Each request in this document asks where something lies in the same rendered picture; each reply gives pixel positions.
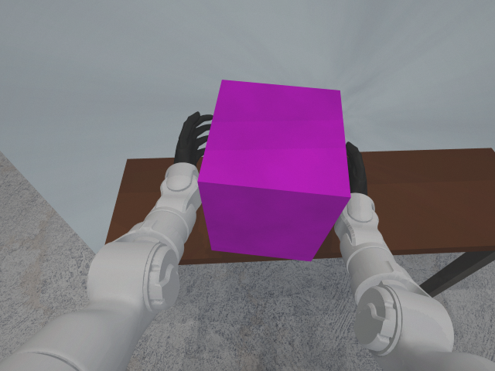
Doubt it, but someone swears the right robot upper arm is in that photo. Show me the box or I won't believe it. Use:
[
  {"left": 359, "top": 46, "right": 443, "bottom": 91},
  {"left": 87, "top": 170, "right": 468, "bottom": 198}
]
[{"left": 353, "top": 284, "right": 495, "bottom": 371}]

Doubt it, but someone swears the left robot forearm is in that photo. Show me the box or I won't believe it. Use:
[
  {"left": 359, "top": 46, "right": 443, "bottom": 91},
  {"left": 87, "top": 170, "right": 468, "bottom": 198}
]
[{"left": 87, "top": 162, "right": 202, "bottom": 297}]

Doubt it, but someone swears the left robot hand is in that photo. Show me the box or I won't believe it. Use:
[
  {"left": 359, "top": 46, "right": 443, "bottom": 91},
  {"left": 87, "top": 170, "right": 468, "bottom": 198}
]
[{"left": 173, "top": 111, "right": 213, "bottom": 166}]

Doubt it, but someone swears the left robot upper arm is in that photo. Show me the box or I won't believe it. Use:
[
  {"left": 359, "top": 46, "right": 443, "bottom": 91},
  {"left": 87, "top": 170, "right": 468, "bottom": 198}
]
[{"left": 0, "top": 242, "right": 180, "bottom": 371}]

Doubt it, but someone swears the carton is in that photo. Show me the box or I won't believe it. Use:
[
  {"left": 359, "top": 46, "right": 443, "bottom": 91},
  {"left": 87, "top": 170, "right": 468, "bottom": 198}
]
[{"left": 197, "top": 80, "right": 351, "bottom": 261}]

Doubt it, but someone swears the table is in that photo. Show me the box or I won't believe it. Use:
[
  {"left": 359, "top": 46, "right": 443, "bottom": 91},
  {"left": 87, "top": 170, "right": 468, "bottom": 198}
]
[{"left": 105, "top": 148, "right": 495, "bottom": 298}]

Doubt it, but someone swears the right robot forearm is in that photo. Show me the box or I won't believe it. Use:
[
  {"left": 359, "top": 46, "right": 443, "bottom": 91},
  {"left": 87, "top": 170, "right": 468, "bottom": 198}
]
[{"left": 334, "top": 193, "right": 454, "bottom": 347}]

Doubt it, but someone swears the right robot hand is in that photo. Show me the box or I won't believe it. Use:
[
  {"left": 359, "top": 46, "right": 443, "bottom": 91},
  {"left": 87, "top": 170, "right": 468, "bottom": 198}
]
[{"left": 346, "top": 142, "right": 367, "bottom": 196}]

